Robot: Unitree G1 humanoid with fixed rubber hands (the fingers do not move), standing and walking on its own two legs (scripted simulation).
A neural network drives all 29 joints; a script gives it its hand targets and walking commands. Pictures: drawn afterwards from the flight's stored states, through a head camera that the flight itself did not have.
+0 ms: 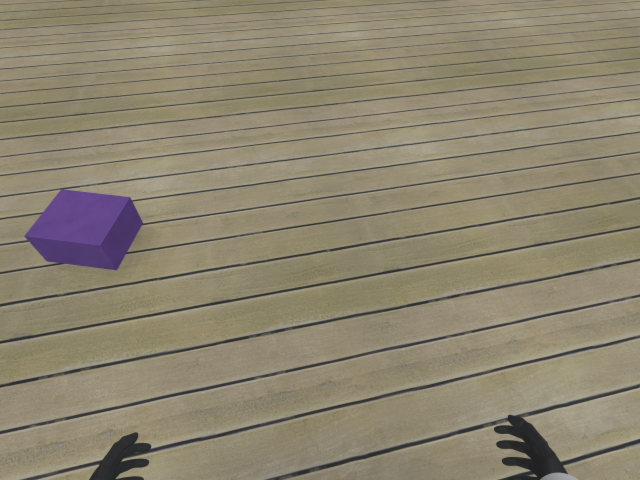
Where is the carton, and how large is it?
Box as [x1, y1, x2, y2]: [24, 189, 142, 269]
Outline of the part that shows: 24,236 48,261 116,269 142,222 129,197 61,189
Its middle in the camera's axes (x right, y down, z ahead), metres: -0.88 -0.03 +1.49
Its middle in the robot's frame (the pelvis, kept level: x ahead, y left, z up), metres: +1.05 +0.86 -0.69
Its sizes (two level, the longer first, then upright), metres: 0.279 0.238 0.152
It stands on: the floor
